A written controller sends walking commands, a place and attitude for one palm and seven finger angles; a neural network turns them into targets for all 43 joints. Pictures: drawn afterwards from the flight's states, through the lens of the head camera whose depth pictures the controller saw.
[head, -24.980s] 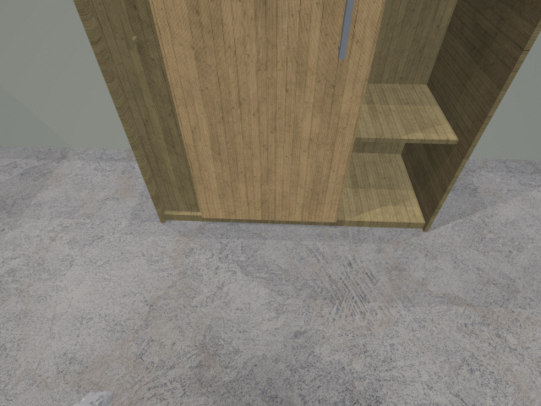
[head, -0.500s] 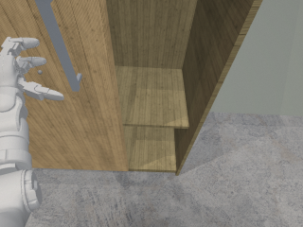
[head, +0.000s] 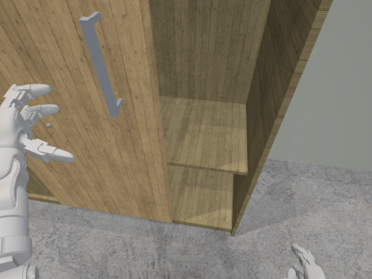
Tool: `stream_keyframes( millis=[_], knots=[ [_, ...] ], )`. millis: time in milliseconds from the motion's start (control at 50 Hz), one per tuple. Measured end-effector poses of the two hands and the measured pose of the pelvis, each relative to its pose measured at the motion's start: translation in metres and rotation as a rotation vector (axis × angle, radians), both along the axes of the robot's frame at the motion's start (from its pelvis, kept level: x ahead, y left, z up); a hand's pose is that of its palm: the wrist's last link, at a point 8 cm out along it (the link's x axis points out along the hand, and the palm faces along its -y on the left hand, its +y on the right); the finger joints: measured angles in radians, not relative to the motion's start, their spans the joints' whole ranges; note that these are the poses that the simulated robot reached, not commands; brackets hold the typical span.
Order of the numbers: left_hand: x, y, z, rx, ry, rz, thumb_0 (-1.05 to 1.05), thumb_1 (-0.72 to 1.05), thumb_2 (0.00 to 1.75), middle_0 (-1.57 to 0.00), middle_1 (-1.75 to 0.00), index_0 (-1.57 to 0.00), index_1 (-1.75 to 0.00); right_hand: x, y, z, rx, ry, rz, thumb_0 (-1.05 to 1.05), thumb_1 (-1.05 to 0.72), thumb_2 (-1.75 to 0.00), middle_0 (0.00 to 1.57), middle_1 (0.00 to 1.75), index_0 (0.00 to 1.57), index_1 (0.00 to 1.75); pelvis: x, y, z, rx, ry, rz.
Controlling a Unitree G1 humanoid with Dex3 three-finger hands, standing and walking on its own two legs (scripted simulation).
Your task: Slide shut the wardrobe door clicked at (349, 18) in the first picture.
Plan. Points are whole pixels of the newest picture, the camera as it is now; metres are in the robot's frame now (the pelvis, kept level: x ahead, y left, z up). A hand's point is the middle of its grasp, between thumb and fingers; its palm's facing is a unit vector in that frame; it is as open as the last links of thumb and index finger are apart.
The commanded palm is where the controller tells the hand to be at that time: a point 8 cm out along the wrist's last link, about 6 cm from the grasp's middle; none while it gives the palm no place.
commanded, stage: slip the hand off the handle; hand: left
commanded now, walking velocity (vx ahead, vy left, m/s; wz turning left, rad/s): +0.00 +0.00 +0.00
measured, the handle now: (106, 70) +0.50 +0.24 +0.20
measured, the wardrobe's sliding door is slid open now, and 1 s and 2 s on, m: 0.32 0.32 0.32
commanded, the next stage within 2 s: draw the hand back to the body in 0.26 s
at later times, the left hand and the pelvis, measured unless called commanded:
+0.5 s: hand (56, 125) +0.35 +0.30 +0.16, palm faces +0.10 -0.99 -0.03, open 14.7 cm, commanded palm +0.30 +0.35 +0.18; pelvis +0.01 +0.02 +0.00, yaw -2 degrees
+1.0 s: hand (28, 157) +0.26 +0.30 +0.18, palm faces +0.33 -0.93 -0.14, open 14.2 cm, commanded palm +0.21 +0.33 +0.18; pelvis -0.01 +0.02 +0.01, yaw +1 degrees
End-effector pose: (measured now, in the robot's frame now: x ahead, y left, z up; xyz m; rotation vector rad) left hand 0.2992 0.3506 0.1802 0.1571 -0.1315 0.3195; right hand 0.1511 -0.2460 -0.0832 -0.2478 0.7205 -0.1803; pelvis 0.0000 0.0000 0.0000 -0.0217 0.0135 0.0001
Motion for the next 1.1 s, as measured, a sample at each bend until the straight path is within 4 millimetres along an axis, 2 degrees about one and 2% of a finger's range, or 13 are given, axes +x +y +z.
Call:
stream_keyframes(
  millis=[140,260,360,400,480,540,600,680,740,860,900,980,1100],
  knots=[
    [-0.001,0.007,-0.007,-0.018,-0.005,0.021,-0.01,-0.56,0.2,-0.25,-1.15,-0.25,-1.15,0.003,-0.004,-0.002,-0.019,0.002,0.022,0.01,-0.9,-0.9,0.2,0.3,0.2,0.29,-0.004,-0.006,-0.003,-0.005,0.003,0.012],
    [0.018,0.01,-0.001,0.0,-0.016,-0.005,-0.01,-0.56,0.2,-0.25,-1.15,-0.25,-1.15,-0.015,-0.005,-0.011,-0.022,0.055,-0.011,0.01,-0.9,-0.9,0.2,0.3,0.2,0.29,-0.003,0.0,-0.005,-0.009,0.02,0.005],
    [0.028,0.004,0.005,0.015,-0.04,-0.063,-0.01,-0.55,0.2,-0.25,-1.15,-0.25,-1.15,-0.035,0.0,-0.016,-0.009,0.088,-0.057,0.01,-0.9,-0.9,0.2,0.3,0.2,0.29,0.003,0.009,-0.004,-0.004,0.027,-0.015],
    [0.03,0.004,0.003,0.008,-0.032,-0.076,-0.01,-0.55,0.2,-0.25,-1.15,-0.25,-1.15,-0.04,0.003,-0.017,-0.003,0.097,-0.072,0.01,-0.9,-0.9,0.2,0.3,0.2,0.29,0.005,0.012,-0.003,-0.001,0.029,-0.022],
    [0.029,0.006,-0.013,-0.11,0.071,-0.189,-0.01,-0.55,0.2,-0.25,-1.15,-0.25,-1.15,-0.045,0.008,-0.013,0.008,0.089,-0.108,0.01,-0.9,-0.9,0.2,0.3,0.2,0.29,0.01,0.018,-0.001,0.001,0.013,-0.031],
    [0.018,0.004,-0.016,-0.144,0.117,-0.28,-0.01,-0.55,0.2,-0.25,-1.15,-0.25,-1.15,-0.037,0.013,-0.004,0.004,0.039,-0.109,0.02,-0.9,-0.9,0.2,0.3,0.2,0.29,0.013,0.023,0.001,-0.001,-0.005,-0.036],
    [0.002,0.004,-0.009,-0.128,0.087,-0.316,-0.01,-0.55,0.2,-0.25,-1.15,-0.25,-1.15,-0.02,0.02,0.008,0.001,-0.036,-0.079,0.02,-0.9,-0.9,0.2,0.3,0.2,0.29,0.013,0.027,0.002,-0.004,-0.02,-0.036],
    [-0.022,0.01,-0.001,-0.126,0.036,-0.281,-0.01,-0.55,0.2,-0.25,-1.15,-0.25,-1.15,0.008,0.032,0.023,0.008,-0.128,-0.013,0.02,-0.9,-0.9,0.2,0.3,0.2,0.29,0.009,0.031,0.003,-0.008,-0.036,-0.025],
    [-0.037,0.012,-0.004,-0.143,0.047,-0.244,-0.01,-0.55,0.2,-0.25,-1.15,-0.25,-1.15,0.027,0.044,0.032,0.016,-0.179,0.039,0.02,-0.9,-0.9,0.2,0.3,0.2,0.29,0.005,0.032,0.003,-0.009,-0.047,-0.01],
    [-0.059,0.0,-0.013,-0.144,0.092,-0.234,-0.01,-0.54,0.21,-0.25,-1.14,-0.25,-1.14,0.052,0.066,0.044,0.029,-0.244,0.123,0.01,-0.9,-0.9,0.2,0.3,0.2,0.29,-0.004,0.031,0.005,-0.011,-0.073,0.013],
    [-0.064,-0.006,-0.011,-0.136,0.08,-0.243,-0.01,-0.52,0.22,-0.25,-1.13,-0.25,-1.13,0.054,0.071,0.047,0.036,-0.254,0.139,0.01,-0.9,-0.9,0.2,0.3,0.2,0.29,-0.007,0.029,0.005,-0.01,-0.081,0.016],
    [-0.077,-0.009,0.002,0.006,-0.007,-0.047,-0.01,-0.44,0.26,-0.25,-1.08,-0.25,-1.08,0.048,0.077,0.046,0.042,-0.241,0.184,0.01,-0.9,-0.9,0.2,0.3,0.2,0.3,-0.011,0.025,0.008,-0.009,-0.094,0.012],
    [-0.1,-0.013,0.003,0.08,-0.059,0.146,-0.01,-0.27,0.34,-0.24,-0.98,-0.24,-0.98,0.023,0.066,0.025,0.061,-0.111,0.161,0.01,-0.9,-0.9,0.2,0.3,0.2,0.3,-0.01,0.018,0.013,-0.003,-0.104,-0.003]
  ],
)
